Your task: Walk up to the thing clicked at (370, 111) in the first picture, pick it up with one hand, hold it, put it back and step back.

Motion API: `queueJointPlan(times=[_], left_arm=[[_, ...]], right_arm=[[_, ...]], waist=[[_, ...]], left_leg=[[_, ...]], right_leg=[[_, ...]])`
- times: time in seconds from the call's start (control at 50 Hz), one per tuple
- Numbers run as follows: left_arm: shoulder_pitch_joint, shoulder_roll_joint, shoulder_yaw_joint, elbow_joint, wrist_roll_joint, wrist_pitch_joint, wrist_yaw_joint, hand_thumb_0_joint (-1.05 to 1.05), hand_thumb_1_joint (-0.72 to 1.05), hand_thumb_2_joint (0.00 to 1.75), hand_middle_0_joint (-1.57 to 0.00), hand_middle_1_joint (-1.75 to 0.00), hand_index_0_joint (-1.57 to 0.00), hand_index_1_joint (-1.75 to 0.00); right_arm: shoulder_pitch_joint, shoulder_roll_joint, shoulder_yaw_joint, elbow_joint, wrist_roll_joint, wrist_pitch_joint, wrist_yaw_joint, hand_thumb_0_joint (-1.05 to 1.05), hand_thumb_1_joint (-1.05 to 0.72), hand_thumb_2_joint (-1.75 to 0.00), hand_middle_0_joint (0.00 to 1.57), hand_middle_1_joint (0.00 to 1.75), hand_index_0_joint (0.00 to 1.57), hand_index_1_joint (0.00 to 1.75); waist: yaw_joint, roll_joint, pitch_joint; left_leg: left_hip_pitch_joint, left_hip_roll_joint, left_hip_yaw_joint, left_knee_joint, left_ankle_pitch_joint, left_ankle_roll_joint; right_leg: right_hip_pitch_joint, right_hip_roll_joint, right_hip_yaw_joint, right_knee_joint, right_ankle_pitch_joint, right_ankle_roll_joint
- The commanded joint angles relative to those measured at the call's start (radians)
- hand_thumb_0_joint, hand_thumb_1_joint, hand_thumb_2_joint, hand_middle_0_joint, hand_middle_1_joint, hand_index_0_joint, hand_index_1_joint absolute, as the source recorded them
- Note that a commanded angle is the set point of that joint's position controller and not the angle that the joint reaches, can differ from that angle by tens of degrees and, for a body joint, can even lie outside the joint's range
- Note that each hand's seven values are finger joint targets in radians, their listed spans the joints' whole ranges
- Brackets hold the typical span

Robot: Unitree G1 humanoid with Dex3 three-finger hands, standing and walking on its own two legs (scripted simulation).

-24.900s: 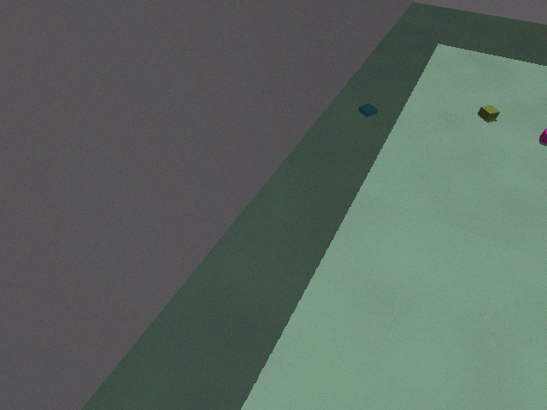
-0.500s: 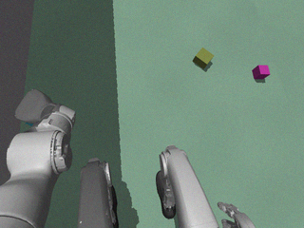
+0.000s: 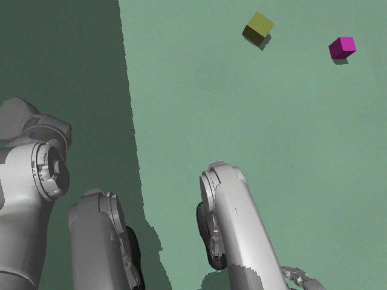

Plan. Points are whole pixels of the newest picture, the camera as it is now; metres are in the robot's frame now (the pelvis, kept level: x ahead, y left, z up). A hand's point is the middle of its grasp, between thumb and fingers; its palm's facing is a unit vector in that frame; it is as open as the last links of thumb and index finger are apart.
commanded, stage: crouch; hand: left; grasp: from above
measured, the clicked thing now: (41, 136) +0.46 +0.26 -0.17
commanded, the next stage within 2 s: lower in 0.54 s
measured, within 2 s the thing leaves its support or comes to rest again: neither
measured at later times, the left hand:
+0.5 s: hand (46, 130) +0.49 +0.26 -0.21, palm faces -0.20 -0.39 -0.90, open 11.4 cm
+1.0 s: hand (58, 135) +0.49 +0.25 -0.25, palm faces -0.24 -0.38 -0.90, open 11.4 cm
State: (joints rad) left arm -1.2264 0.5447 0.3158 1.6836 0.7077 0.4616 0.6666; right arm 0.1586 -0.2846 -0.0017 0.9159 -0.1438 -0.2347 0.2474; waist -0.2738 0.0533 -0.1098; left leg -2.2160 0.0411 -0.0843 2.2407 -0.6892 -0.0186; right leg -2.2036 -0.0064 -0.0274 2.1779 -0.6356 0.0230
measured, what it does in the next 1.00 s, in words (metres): lowers itself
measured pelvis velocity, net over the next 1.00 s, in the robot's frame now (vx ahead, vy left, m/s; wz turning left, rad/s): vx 0.00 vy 0.00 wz -0.08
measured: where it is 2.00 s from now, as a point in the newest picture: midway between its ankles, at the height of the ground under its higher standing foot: (174, 260)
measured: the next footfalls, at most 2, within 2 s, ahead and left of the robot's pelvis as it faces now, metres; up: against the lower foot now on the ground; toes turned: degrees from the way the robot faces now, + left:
none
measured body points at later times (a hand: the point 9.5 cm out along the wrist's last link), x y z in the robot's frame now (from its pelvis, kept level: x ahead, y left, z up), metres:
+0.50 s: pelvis +0.00 +0.00 -0.05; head +0.27 +0.02 +0.32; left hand +0.50 +0.27 -0.16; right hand -0.01 -0.26 -0.16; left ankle +0.08 +0.13 -0.34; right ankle +0.10 -0.13 -0.34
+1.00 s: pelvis +0.00 +0.00 -0.06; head +0.28 +0.04 +0.29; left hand +0.50 +0.27 -0.20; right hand -0.05 -0.25 -0.14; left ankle +0.08 +0.13 -0.34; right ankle +0.10 -0.13 -0.34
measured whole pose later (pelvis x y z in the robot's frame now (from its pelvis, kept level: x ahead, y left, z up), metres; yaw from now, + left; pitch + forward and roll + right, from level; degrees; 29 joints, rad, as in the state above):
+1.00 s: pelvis +0.00 +0.00 -0.06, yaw -5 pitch +33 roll -9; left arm -1.30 0.78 0.37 1.83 0.81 0.35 0.73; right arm 0.18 -0.34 0.13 0.86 -0.23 -0.28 0.37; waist -0.37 -0.01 0.10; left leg -2.34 0.03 -0.18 2.46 -0.71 -0.02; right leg -2.29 0.01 -0.09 2.33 -0.63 0.04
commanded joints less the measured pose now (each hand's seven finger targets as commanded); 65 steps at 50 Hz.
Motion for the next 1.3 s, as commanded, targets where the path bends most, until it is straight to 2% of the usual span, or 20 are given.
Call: queueJointPlan(times=[0.0,0.02,0.08,0.16,0.26,0.28,0.34,0.4,0.42,0.5,0.54,0.64,0.68,0.78,0.92,1.02,1.06,1.1,1.14,1.28], left_arm=[[-0.427,0.249,-0.003,-0.137,0.049,-0.026,0.035,0.0,0.8,0.76,-1.17,-0.62,-1.17,-0.63],[-0.394,0.257,0.0,-0.098,0.054,-0.024,0.039,0.0,0.8,0.73,-1.17,-0.62,-1.18,-0.62],[-0.383,0.266,0.003,-0.074,0.067,-0.026,0.034,0.0,0.82,0.72,-1.18,-0.63,-1.19,-0.62],[-0.377,0.308,0.025,-0.096,0.063,-0.042,0.031,0.0,0.79,0.73,-1.17,-0.61,-1.17,-0.61],[-0.4,0.319,0.014,-0.086,0.079,-0.057,0.018,0.0,0.81,0.74,-1.19,-0.61,-1.19,-0.62],[-0.392,0.344,0.03,-0.104,0.082,-0.062,0.02,0.0,0.8,0.77,-1.19,-0.61,-1.18,-0.62],[-0.403,0.322,0.018,-0.061,0.078,-0.064,0.024,0.0,0.83,0.76,-1.2,-0.64,-1.2,-0.64],[-0.383,0.331,0.024,-0.067,0.082,-0.073,0.032,0.0,0.83,0.75,-1.21,-0.62,-1.21,-0.62],[-0.411,0.326,0.008,-0.083,0.092,-0.077,0.028,0.0,0.83,0.76,-1.2,-0.64,-1.2,-0.64],[-0.404,0.344,0.018,-0.101,0.099,-0.081,0.037,0.0,0.83,0.79,-1.2,-0.65,-1.2,-0.65],[-0.396,0.313,0.005,-0.073,0.1,-0.075,0.043,0.0,0.84,0.8,-1.2,-0.67,-1.19,-0.67],[-0.398,0.331,0.017,-0.057,0.097,-0.072,0.056,0.0,0.78,0.81,-1.2,-0.63,-1.17,-0.66],[-0.399,0.32,0.001,-0.011,0.107,-0.072,0.053,0.0,0.78,0.82,-1.19,-0.66,-1.17,-0.68],[-0.38,0.381,0.013,0.018,0.115,-0.089,0.061,0.0,0.75,0.84,-1.17,-0.67,-1.15,-0.69],[-0.42,0.451,0.029,0.019,0.133,-0.121,0.107,0.0,0.72,0.84,-1.14,-0.68,-1.12,-0.7],[-0.415,0.471,0.032,0.049,0.115,-0.132,0.138,0.0,0.71,0.87,-1.13,-0.71,-1.11,-0.74],[-0.402,0.457,0.018,0.061,0.107,-0.129,0.134,0.0,0.73,0.86,-1.11,-0.75,-1.11,-0.76],[-0.417,0.502,0.041,0.045,0.096,-0.131,0.142,0.0,0.72,0.84,-1.12,-0.7,-1.11,-0.71],[-0.39,0.48,0.026,0.069,0.096,-0.131,0.14,0.0,0.68,0.83,-1.1,-0.7,-1.09,-0.71],[-0.359,0.538,0.014,0.072,0.098,-0.131,0.137,0.0,0.66,0.8,-1.06,-0.71,-1.06,-0.71]], right_arm=[[0.245,-0.234,-0.05,0.007,-0.013,-0.014,0.019,0.0,-0.89,-0.9,0.2,0.3,0.2,0.3],[0.246,-0.24,-0.048,0.004,-0.014,-0.014,0.023,0.0,-0.89,-0.9,0.2,0.3,0.2,0.3],[0.249,-0.244,-0.042,0.003,-0.026,-0.013,0.04,0.0,-0.89,-0.9,0.2,0.3,0.2,0.3],[0.266,-0.251,-0.039,-0.013,-0.023,-0.011,0.048,0.0,-0.9,-0.9,0.2,0.3,0.2,0.3],[0.28,-0.257,-0.025,-0.006,-0.037,-0.011,0.059,0.0,-0.9,-0.9,0.2,0.3,0.2,0.3],[0.283,-0.262,-0.026,-0.009,-0.035,-0.011,0.06,0.0,-0.9,-0.9,0.2,0.3,0.2,0.3],[0.286,-0.266,-0.016,0.003,-0.048,-0.017,0.069,0.0,-0.9,-0.9,0.2,0.3,0.2,0.3],[0.284,-0.269,-0.012,-0.004,-0.048,-0.019,0.071,0.0,-0.9,-0.9,0.2,0.3,0.2,0.3],[0.286,-0.261,-0.006,0.002,-0.052,-0.023,0.076,0.0,-0.9,-0.9,0.2,0.3,0.2,0.3],[0.29,-0.279,-0.009,0.0,-0.049,-0.023,0.082,0.0,-0.9,-0.9,0.2,0.3,0.2,0.3],[0.293,-0.282,-0.007,0.001,-0.057,-0.023,0.09,0.0,-0.9,-0.9,0.2,0.3,0.2,0.3],[0.288,-0.298,-0.001,0.003,-0.062,-0.021,0.103,0.0,-0.9,-0.9,0.2,0.3,0.2,0.3],[0.289,-0.292,0.009,0.011,-0.069,-0.021,0.108,0.0,-0.9,-0.9,0.2,0.3,0.2,0.3],[0.295,-0.303,0.039,0.001,-0.077,-0.027,0.115,0.0,-0.9,-0.9,0.2,0.3,0.2,0.3],[0.287,-0.338,0.064,-0.019,-0.084,-0.045,0.13,0.0,-0.9,-0.9,0.2,0.3,0.2,0.3],[0.273,-0.355,0.085,-0.021,-0.094,-0.054,0.146,0.0,-0.9,-0.9,0.2,0.3,0.2,0.3],[0.275,-0.355,0.097,-0.017,-0.104,-0.059,0.155,0.0,-0.9,-0.9,0.2,0.3,0.2,0.3],[0.274,-0.371,0.098,-0.019,-0.099,-0.063,0.16,0.0,-0.9,-0.9,0.2,0.3,0.2,0.3],[0.284,-0.365,0.112,-0.028,-0.1,-0.061,0.167,0.0,-0.9,-0.9,0.2,0.3,0.2,0.3],[0.265,-0.396,0.137,-0.057,-0.091,-0.062,0.181,0.0,-0.9,-0.9,0.2,0.3,0.2,0.3]], waist=[[-0.037,0.223,-0.678],[-0.023,0.211,-0.689],[-0.044,0.189,-0.668],[-0.022,0.183,-0.715],[-0.063,0.17,-0.667],[-0.048,0.188,-0.68],[-0.072,0.183,-0.625],[-0.058,0.222,-0.638],[-0.076,0.24,-0.626],[-0.061,0.279,-0.638],[-0.081,0.278,-0.614],[-0.08,0.301,-0.59],[-0.114,0.26,-0.528],[-0.12,0.216,-0.507],[-0.142,0.299,-0.518],[-0.15,0.312,-0.504],[-0.172,0.311,-0.483],[-0.16,0.32,-0.497],[-0.183,0.316,-0.462],[-0.182,0.343,-0.452]], left_leg=[[0.434,-0.02,0.076,-0.176,0.192,0.017],[0.413,-0.021,0.084,-0.161,0.194,0.019],[0.38,-0.022,0.079,-0.134,0.194,0.024],[0.351,-0.022,0.083,-0.106,0.205,0.029],[0.324,-0.02,0.065,-0.077,0.2,0.032],[0.325,-0.02,0.068,-0.074,0.215,0.031],[0.31,-0.019,0.062,-0.057,0.197,0.03],[0.335,-0.018,0.053,-0.063,0.199,0.023],[0.335,-0.021,0.052,-0.057,0.196,0.024],[0.363,-0.019,0.044,-0.063,0.211,0.017],[0.383,-0.015,0.032,-0.066,0.217,0.011],[0.38,-0.014,0.021,-0.062,0.221,0.012],[0.338,-0.015,0.02,-0.044,0.206,0.02],[0.285,-0.017,0.024,-0.024,0.21,0.029],[0.35,-0.008,-0.005,-0.031,0.169,0.019],[0.32,-0.007,0.002,-0.016,0.175,0.024],[0.329,-0.007,0.001,-0.005,0.189,0.021],[0.349,-0.001,-0.01,-0.006,0.212,0.018],[0.344,0.0,-0.012,0.0,0.226,0.018],[0.345,0.004,-0.032,-0.01,0.229,0.018]], right_leg=[[0.388,0.018,-0.072,-0.201,0.192,-0.032],[0.41,0.025,-0.074,-0.201,0.194,-0.029],[0.413,0.025,-0.082,-0.181,0.196,-0.026],[0.456,0.032,-0.081,-0.171,0.206,-0.021],[0.428,0.037,-0.099,-0.136,0.206,-0.022],[0.432,0.036,-0.098,-0.136,0.216,-0.023],[0.4,0.037,-0.107,-0.121,0.204,-0.024],[0.384,0.037,-0.115,-0.109,0.197,-0.031],[0.369,0.036,-0.118,-0.101,0.195,-0.032],[0.36,0.037,-0.125,-0.09,0.207,-0.039],[0.335,0.039,-0.137,-0.079,0.215,-0.042],[0.307,0.036,-0.143,-0.071,0.226,-0.044],[0.297,0.037,-0.147,-0.07,0.22,-0.04],[0.35,0.041,-0.143,-0.085,0.221,-0.031],[0.326,0.042,-0.168,-0.069,0.191,-0.039],[0.368,0.048,-0.174,-0.07,0.209,-0.036],[0.367,0.049,-0.18,-0.067,0.223,-0.034],[0.375,0.05,-0.185,-0.064,0.246,-0.034],[0.374,0.052,-0.189,-0.064,0.265,-0.035],[0.403,0.06,-0.199,-0.055,0.273,-0.038]])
